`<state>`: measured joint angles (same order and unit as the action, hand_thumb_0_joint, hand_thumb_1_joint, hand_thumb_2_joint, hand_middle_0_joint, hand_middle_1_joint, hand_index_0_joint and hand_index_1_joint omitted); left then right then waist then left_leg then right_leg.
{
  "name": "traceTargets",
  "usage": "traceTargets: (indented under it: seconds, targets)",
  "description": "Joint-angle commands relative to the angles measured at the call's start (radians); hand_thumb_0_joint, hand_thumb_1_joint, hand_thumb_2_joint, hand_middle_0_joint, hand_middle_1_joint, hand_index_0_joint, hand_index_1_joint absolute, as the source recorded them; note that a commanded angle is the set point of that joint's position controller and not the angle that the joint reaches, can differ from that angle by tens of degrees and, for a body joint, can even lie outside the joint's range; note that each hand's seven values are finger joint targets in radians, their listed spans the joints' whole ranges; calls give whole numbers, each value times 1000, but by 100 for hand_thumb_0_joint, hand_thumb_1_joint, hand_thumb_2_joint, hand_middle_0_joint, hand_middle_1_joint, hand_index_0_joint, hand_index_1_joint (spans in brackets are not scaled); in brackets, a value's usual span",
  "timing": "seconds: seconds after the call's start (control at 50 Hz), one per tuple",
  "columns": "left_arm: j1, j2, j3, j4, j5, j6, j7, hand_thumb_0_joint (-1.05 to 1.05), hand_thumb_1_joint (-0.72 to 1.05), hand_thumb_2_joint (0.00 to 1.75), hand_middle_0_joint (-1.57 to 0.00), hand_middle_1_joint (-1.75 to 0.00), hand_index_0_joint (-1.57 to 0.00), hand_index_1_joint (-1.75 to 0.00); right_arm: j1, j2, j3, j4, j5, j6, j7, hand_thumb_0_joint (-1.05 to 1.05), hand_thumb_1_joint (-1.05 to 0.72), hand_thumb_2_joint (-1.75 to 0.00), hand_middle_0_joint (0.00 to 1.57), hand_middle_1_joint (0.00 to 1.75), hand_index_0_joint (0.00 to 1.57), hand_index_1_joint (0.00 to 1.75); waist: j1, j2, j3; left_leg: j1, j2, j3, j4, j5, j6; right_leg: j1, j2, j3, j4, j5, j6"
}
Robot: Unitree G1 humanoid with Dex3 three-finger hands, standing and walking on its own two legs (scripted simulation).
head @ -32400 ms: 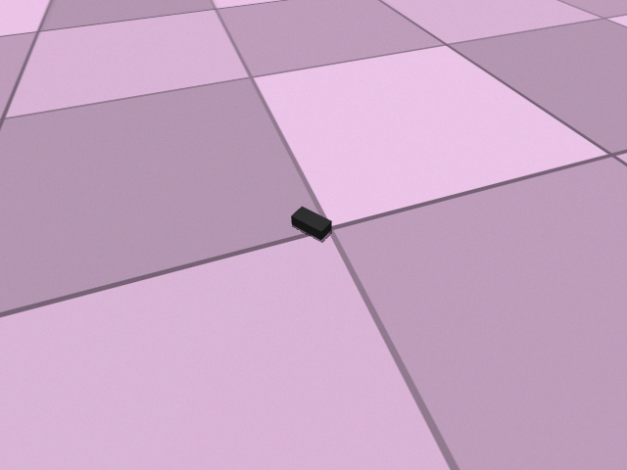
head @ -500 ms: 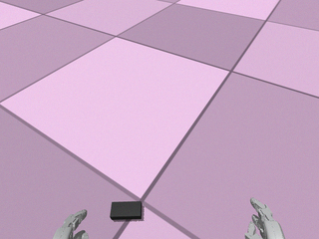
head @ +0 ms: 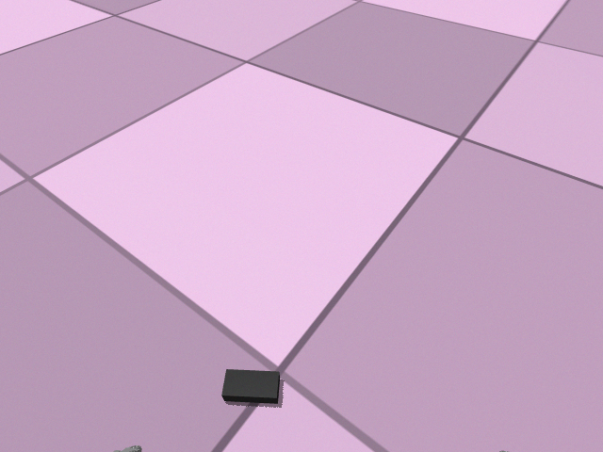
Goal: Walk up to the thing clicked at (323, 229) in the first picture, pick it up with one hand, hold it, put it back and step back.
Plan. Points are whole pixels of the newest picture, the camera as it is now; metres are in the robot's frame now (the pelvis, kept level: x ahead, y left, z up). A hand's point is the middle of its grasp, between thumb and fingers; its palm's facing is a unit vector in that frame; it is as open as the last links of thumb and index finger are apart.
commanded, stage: stand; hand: left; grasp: from above
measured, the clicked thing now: (251, 386) +0.46 +0.19 -0.72
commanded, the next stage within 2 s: none
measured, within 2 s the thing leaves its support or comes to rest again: neither
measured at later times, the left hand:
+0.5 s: hand out of the picture +0.03 +0.24 -0.14, palm faces +0.05 -0.94 -0.33, open 7.4 cm
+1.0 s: hand out of the picture +0.06 +0.24 -0.13, palm faces +0.04 -0.94 -0.33, open 7.4 cm
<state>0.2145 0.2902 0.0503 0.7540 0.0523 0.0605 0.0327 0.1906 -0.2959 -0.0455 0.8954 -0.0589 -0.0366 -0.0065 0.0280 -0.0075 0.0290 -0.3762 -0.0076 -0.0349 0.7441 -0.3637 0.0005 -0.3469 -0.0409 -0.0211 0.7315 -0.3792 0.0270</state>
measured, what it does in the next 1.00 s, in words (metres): stands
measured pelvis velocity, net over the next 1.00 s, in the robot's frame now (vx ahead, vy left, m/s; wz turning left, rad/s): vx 0.00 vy -0.01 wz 0.02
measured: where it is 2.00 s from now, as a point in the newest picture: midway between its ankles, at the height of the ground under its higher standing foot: outside the picture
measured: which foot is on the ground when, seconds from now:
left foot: down 0.00-1.00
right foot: down 0.00-1.00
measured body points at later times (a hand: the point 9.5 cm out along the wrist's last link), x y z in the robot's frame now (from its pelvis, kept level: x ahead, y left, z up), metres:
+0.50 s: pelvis +0.00 +0.00 +0.03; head +0.00 +0.00 +0.48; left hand +0.03 +0.29 -0.11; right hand +0.08 -0.27 -0.11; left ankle +0.02 +0.12 -0.71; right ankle +0.01 -0.14 -0.71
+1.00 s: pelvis +0.00 -0.01 +0.03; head +0.01 -0.01 +0.48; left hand +0.05 +0.28 -0.11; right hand +0.07 -0.30 -0.11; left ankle +0.02 +0.12 -0.71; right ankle +0.01 -0.14 -0.71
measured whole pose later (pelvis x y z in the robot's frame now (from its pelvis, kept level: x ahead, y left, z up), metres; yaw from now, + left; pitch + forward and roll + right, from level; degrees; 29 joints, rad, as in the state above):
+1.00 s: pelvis +0.00 -0.01 +0.03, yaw +1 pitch -4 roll +0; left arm 0.12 0.31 0.03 1.16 0.03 0.00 0.01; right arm 0.13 -0.32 -0.01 1.15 -0.02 0.00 -0.01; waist 0.01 0.01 0.07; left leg -0.12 0.01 -0.06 0.36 -0.18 -0.02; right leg -0.07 -0.03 -0.05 0.33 -0.19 0.02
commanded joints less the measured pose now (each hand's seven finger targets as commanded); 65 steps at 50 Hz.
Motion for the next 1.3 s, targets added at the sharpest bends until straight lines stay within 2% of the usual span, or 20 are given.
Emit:
traceTargets:
  seconds: [0.0, 0.04, 0.18, 0.32, 0.36, 0.44, 0.46, 0.54, 0.74, 0.86, 1.0, 1.06, 1.14, 1.28]
  targets:
    - [-45, 143, 42, 26, -6, -67, 9, 0, 90, 90, -20, -30, -20, -30, -56, -150, -40, -43, 10, -10, -19, 0, -90, -90, 20, 30, 20, 30, -2, 17, -53, 65, 58, -106, -228, 164, 55, 98, -49, 70, -220, 145, -52]
    - [-38, 151, 40, 77, -11, -72, 9, 0, 90, 90, -20, -30, -20, -30, -52, -155, -38, -12, 14, -5, -22, 0, -90, -90, 20, 30, 20, 30, -4, 28, -60, 111, 64, -106, -250, 200, 51, 130, -58, 72, -253, 175, -53]
    - [-51, 166, 28, 214, -18, -72, 11, 0, 90, 90, -20, -30, -20, -30, -46, -173, -31, 75, 27, 13, -27, 0, -90, -90, 20, 30, 20, 30, -19, 45, 1, 147, 79, -122, -372, 141, 36, 199, -57, 58, -352, 167, -38]
    - [-47, 177, 19, 299, -18, -75, 12, 0, 90, 90, -20, -30, -20, -30, -60, -172, -23, 128, 34, 17, -28, 0, -90, -90, 20, 30, 20, 30, -10, 24, 10, 200, 89, -122, -410, 209, 30, 237, -72, 51, -403, 195, -32]
    - [-56, 181, 17, 309, -18, -78, 12, 0, 90, 90, -20, -30, -20, -30, -66, -176, -22, 135, 37, 17, -27, 0, -90, -90, 20, 30, 20, 30, -13, 12, 5, 220, 88, -116, -406, 265, 28, 240, -74, 51, -419, 219, -29]
    - [-74, 189, 17, 325, -22, -76, 11, 0, 90, 90, -20, -30, -20, -30, -67, -183, -18, 155, 36, 21, -27, 0, -90, -90, 20, 30, 20, 30, -16, 27, 22, 207, 89, -114, -429, 219, 27, 253, -77, 55, -438, 214, -27]
    - [-69, 189, 16, 329, -22, -76, 11, 0, 90, 90, -20, -30, -20, -30, -84, -186, -18, 154, 37, 21, -26, 0, -90, -90, 20, 30, 20, 30, -10, 23, 14, 218, 93, -117, -427, 238, 30, 255, -79, 51, -438, 226, -28]
    - [-82, 199, 17, 342, -23, -73, 8, 0, 90, 90, -20, -30, -20, -30, -86, -182, -13, 165, 37, 23, -25, 0, -90, -90, 20, 30, 20, 30, -12, 31, 36, 206, 94, -116, -450, 188, 23, 246, -76, 50, -447, 182, -28]
    - [-118, 216, 17, 345, -26, -80, 3, 0, 90, 90, -20, -30, -20, -30, -105, -200, -7, 178, 38, 21, -21, 0, -90, -90, 20, 30, 20, 30, -14, 24, 4, 219, 102, -108, -450, 237, 25, 268, -87, 60, -465, 215, -31]
    - [-126, 222, 16, 353, -29, -79, -2, 0, 90, 90, -20, -30, -20, -30, -102, -208, -4, 187, 40, 22, -19, 0, -90, -90, 20, 30, 20, 30, -17, 30, 10, 212, 101, -106, -453, 219, 22, 272, -87, 63, -476, 199, -32]
    - [-128, 227, 17, 357, -30, -83, -5, 0, 90, 90, -20, -30, -20, -30, -106, -210, 1, 185, 41, 18, -17, 0, -90, -90, 20, 30, 20, 30, -17, 9, -1, 234, 108, -108, -450, 259, 23, 268, -86, 59, -476, 208, -33]
    - [-135, 232, 18, 356, -29, -82, -6, 0, 90, 90, -20, -30, -20, -30, -109, -214, 2, 186, 41, 22, -17, 0, -90, -90, 20, 30, 20, 30, -19, 15, 10, 223, 105, -107, -451, 228, 20, 259, -84, 60, -479, 181, -32]
    - [-129, 227, 17, 359, -31, -82, -7, 0, 90, 90, -20, -30, -20, -30, -105, -215, 4, 186, 43, 20, -17, 0, -90, -90, 20, 30, 20, 30, -18, 16, -11, 237, 110, -108, -445, 272, 20, 274, -87, 61, -475, 221, -34]
    - [-136, 228, 19, 353, -38, -83, -8, 0, 90, 90, -20, -30, -20, -30, -101, -220, 8, 190, 42, 14, -21, 0, -90, -90, 20, 30, 20, 30, -20, 32, -51, 262, 116, -95, -429, 419, 21, 321, -94, 53, -447, 380, -36]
